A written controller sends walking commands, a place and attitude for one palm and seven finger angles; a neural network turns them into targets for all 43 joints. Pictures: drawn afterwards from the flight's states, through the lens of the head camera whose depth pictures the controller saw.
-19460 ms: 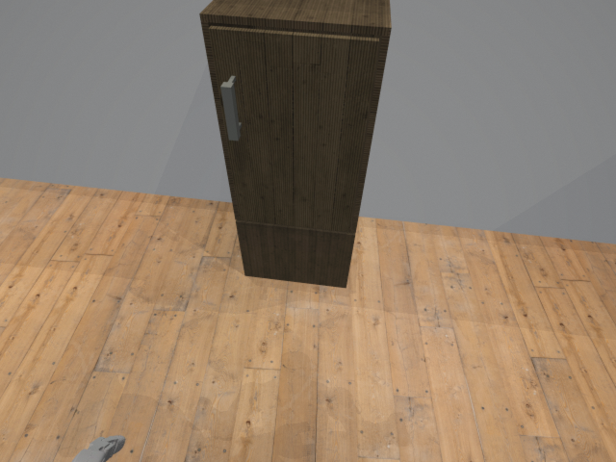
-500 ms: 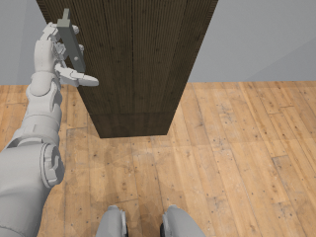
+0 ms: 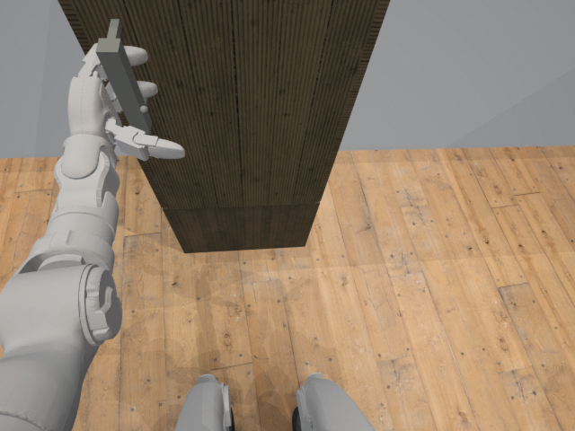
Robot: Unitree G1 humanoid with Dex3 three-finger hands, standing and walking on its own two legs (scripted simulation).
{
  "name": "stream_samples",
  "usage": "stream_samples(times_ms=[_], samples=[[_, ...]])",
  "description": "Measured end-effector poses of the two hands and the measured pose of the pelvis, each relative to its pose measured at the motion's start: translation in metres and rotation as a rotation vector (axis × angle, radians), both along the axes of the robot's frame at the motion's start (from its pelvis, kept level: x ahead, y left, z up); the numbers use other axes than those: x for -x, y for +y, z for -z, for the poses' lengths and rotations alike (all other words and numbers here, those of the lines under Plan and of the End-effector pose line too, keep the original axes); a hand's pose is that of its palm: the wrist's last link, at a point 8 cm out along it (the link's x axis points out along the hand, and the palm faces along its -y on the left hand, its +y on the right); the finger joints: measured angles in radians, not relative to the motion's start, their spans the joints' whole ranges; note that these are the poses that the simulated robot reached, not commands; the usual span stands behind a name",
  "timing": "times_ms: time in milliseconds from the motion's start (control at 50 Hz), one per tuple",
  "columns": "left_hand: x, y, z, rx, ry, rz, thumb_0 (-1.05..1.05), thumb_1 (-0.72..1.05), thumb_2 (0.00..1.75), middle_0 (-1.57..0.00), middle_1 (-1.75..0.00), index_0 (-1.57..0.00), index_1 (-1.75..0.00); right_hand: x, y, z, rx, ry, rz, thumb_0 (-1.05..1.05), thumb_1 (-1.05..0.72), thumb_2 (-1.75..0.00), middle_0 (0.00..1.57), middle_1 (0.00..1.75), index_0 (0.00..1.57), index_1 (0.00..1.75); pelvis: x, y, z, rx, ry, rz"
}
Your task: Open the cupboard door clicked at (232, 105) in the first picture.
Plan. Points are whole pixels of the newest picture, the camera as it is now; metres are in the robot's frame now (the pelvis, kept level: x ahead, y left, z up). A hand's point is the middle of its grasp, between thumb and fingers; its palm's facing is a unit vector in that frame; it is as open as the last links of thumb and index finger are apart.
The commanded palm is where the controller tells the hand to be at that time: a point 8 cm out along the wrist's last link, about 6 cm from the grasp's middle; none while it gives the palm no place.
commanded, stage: slide the fingers in behind the handle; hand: left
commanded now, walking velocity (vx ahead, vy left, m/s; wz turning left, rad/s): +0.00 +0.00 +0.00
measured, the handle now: (129, 80) +0.58 +0.16 +0.09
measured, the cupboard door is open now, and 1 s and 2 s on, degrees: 0 0 44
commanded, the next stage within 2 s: close the thumb around the handle in 0.06 s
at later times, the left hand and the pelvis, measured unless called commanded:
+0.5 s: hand (143, 111) +0.53 +0.14 +0.09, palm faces -0.01 -1.00 -0.01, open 10.7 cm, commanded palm +0.50 +0.18 +0.09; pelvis +0.00 +0.00 +0.00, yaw +0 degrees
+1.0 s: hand (145, 111) +0.53 +0.14 +0.09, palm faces +0.01 -1.00 -0.01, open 5.9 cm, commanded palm +0.50 +0.18 +0.09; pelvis +0.00 +0.00 +0.00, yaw +0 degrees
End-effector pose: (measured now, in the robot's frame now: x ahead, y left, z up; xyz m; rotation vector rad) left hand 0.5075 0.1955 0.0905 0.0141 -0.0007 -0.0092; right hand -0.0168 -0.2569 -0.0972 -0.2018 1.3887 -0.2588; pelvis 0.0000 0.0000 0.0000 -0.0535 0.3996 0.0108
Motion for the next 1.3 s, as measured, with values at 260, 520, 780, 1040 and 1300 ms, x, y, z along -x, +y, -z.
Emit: stream_samples(times_ms=[260, 520, 780, 1040, 1300], samples=[[0.005, 0.001, -0.001, -0.001, -0.009, -0.001, -0.01, -0.47, 0.31, -0.3, -1.2, -0.3, -1.21, -0.012, -0.003, -0.002, 0.008, -0.031, -0.012, 0.01, -0.9, -0.9, 0.2, 0.3, 0.2, 0.3, -0.001, 0.0, -0.001, 0.0, -0.009, -0.003], [0.003, 0.001, 0.0, -0.001, -0.012, 0.002, 0.0, 0.05, 0.53, -0.34, -1.25, -0.34, -1.26, -0.009, 0.003, 0.002, 0.001, -0.023, -0.008, 0.01, -0.9, -0.9, 0.2, 0.3, 0.2, 0.3, 0.0, 0.003, 0.001, 0.002, -0.002, -0.002], [0.001, 0.0, 0.003, 0.008, 0.007, -0.004, 0.01, 0.7, 0.81, -0.39, -1.32, -0.38, -1.33, -0.001, 0.006, 0.001, 0.001, -0.003, -0.001, 0.01, -0.9, -0.9, 0.2, 0.3, 0.2, 0.3, 0.0, 0.005, 0.0, 0.003, 0.0, -0.001], [0.002, -0.001, 0.003, 0.0, 0.001, -0.018, 0.01, 0.71, 0.81, -0.37, -1.34, -0.35, -1.35, -0.003, 0.004, 0.002, -0.004, 0.005, -0.004, 0.01, -0.9, -0.9, 0.2, 0.3, 0.2, 0.3, -0.001, 0.003, 0.001, 0.001, 0.0, -0.003], [0.034, -0.004, 0.004, 0.006, -0.002, 0.011, 0.01, 0.7, 0.73, -0.35, -1.34, -0.34, -1.35, -0.035, 0.003, -0.007, -0.039, -0.081, 0.015, 0.01, -0.9, -0.9, 0.2, 0.3, 0.2, 0.3, -0.015, 0.0, -0.014, -0.017, -0.038, 0.021]])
